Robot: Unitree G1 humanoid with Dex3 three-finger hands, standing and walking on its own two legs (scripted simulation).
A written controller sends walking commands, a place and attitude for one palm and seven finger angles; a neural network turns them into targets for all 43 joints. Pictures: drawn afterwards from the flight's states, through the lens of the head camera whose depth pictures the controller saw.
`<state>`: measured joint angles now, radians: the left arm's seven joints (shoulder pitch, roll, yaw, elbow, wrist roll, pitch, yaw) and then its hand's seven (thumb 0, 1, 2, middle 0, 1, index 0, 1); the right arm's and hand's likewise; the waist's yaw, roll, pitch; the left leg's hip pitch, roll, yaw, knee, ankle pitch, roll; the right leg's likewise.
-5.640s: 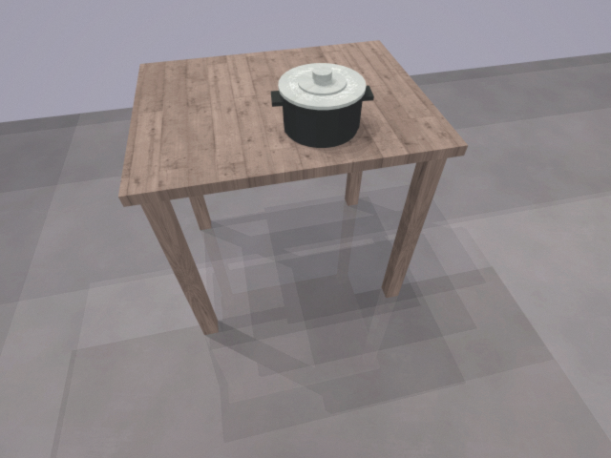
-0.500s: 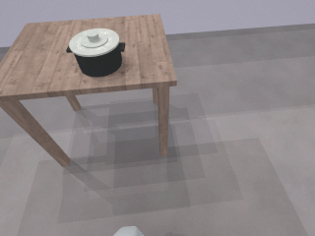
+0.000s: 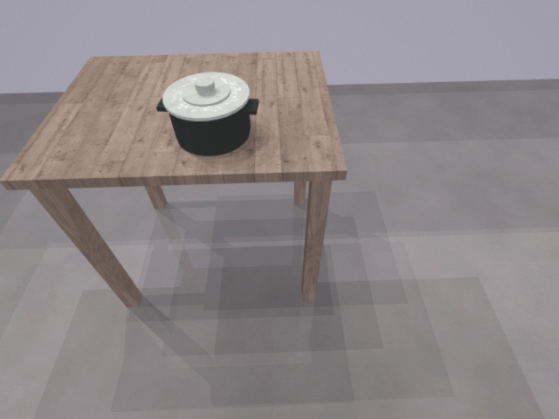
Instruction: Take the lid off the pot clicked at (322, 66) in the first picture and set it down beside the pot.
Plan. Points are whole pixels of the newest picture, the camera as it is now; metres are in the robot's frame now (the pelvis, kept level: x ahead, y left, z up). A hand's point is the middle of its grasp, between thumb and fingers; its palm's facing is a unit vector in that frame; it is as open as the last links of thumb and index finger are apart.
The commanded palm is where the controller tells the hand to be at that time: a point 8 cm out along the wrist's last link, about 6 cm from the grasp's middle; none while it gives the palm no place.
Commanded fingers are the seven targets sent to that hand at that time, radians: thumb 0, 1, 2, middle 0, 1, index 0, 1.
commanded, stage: take the last steps up to it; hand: left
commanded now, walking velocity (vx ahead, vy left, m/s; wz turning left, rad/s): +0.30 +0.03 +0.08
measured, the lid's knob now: (204, 84) +0.77 +0.21 +0.08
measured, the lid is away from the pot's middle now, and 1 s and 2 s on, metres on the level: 0.00 0.00 0.00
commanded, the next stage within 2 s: come to a stop and stand still in 0.58 s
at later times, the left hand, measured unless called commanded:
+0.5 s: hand out of the picture +0.06 +0.19 -0.19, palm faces +0.16 -0.98 -0.15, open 7.4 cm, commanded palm none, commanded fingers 0.00 0.90 0.90 -0.20 -0.30 -0.20 -0.30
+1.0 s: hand (181, 303) +0.36 +0.22 -0.17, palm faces +0.03 -0.98 -0.21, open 7.4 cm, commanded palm none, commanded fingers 0.00 0.90 0.90 -0.20 -0.30 -0.20 -0.30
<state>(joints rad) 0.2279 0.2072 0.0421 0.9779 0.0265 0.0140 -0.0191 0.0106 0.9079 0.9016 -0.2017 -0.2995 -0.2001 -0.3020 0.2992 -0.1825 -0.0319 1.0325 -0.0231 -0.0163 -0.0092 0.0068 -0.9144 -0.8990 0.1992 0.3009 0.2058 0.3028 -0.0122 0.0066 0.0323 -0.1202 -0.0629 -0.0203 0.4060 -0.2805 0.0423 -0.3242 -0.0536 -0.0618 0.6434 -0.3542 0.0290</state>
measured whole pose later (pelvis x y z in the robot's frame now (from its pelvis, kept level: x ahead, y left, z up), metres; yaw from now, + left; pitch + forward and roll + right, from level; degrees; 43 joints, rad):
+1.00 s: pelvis +0.28 +0.05 -0.01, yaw +2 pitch +0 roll +1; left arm 0.15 0.15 0.01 1.02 0.01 0.00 0.03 0.00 0.91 0.90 -0.20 -0.30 -0.20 -0.30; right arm 0.24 -0.15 -0.03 1.09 0.00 0.02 -0.03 0.01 -0.92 -0.90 0.20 0.30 0.20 0.30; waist -0.04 0.01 0.05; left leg -0.19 0.01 0.11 0.52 -0.32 0.00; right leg -0.31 -0.04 -0.08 0.55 -0.25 -0.02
